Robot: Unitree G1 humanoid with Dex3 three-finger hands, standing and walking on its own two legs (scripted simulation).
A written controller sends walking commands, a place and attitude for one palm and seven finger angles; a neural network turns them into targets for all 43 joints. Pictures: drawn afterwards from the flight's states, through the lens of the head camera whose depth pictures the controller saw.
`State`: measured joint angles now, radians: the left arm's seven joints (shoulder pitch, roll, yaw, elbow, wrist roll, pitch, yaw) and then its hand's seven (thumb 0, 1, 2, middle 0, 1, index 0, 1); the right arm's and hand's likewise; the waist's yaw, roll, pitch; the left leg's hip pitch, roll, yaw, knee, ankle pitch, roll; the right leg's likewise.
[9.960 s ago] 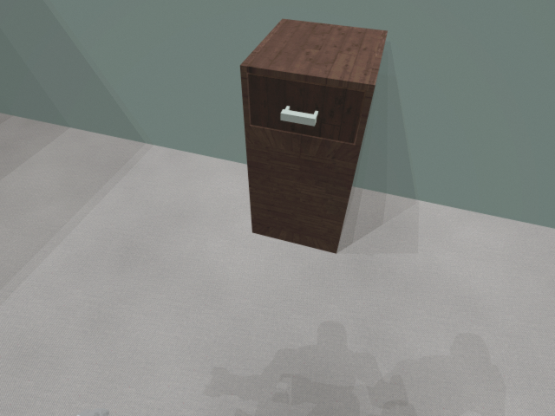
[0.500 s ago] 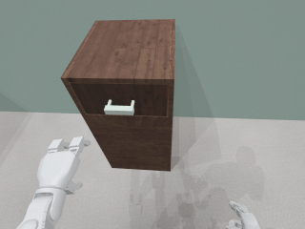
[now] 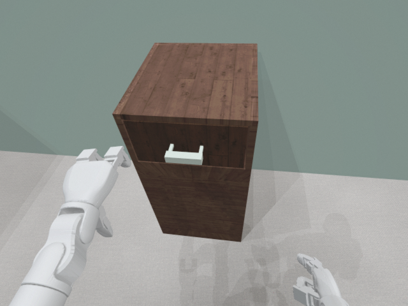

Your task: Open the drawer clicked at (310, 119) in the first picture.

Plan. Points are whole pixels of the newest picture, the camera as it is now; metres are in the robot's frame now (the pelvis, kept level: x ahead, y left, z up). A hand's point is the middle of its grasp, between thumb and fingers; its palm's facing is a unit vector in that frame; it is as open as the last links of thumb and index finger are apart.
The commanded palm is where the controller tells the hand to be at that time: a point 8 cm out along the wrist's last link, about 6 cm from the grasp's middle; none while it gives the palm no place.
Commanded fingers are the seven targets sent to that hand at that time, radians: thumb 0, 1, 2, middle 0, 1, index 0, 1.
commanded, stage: raise the hand with hooked fingers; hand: left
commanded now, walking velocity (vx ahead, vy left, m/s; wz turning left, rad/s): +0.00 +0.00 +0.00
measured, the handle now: (185, 152) +0.54 +0.14 -0.07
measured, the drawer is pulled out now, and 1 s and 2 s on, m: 0.00 0.00 0.00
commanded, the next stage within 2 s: move the hooked fingers above the handle in 0.48 s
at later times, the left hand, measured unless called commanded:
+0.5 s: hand (105, 196) +0.29 +0.24 +0.07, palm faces +0.04 -0.09 -1.00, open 13.8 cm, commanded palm +0.26 +0.24 +0.14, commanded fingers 0.00 -0.50 0.30 -0.30 -1.20 -0.30 -1.20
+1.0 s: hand (137, 176) +0.35 +0.20 +0.05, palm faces -0.01 -0.07 -1.00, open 13.8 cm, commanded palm +0.33 +0.20 +0.11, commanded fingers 0.00 -0.50 0.30 -0.30 -1.20 -0.30 -1.20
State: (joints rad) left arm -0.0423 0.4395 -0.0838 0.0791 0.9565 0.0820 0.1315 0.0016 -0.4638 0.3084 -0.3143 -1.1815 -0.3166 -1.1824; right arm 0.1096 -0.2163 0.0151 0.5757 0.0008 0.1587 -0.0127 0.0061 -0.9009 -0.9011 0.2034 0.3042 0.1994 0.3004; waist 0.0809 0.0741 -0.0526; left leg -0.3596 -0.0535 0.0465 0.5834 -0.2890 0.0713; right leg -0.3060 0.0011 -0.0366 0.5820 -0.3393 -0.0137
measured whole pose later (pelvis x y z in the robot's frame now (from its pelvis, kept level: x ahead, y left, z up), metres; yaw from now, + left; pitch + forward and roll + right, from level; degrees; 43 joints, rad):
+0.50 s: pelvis -0.02 +0.00 +0.00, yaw +0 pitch +3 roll +0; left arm -0.06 0.47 -0.06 0.10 0.93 -0.02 0.13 0.00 -0.49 0.30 -0.32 -1.20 -0.32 -1.20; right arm 0.17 -0.26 -0.02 0.63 0.01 0.15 -0.02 0.01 -0.90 -0.90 0.20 0.30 0.20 0.30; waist 0.08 0.07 -0.01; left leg -0.34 -0.05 0.04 0.53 -0.24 0.07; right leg -0.29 0.01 -0.04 0.53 -0.29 -0.02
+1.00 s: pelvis +0.00 -0.02 +0.00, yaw +0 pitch +7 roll +0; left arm -0.31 0.43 -0.11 0.42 0.98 -0.02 0.16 0.00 -0.49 0.30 -0.32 -1.20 -0.32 -1.20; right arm 0.18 -0.24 -0.02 0.63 0.02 0.15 -0.04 0.01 -0.90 -0.90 0.20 0.30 0.20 0.30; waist 0.04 0.05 -0.06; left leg -0.43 -0.03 0.04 0.58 -0.27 0.04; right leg -0.38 0.03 -0.04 0.60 -0.33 -0.05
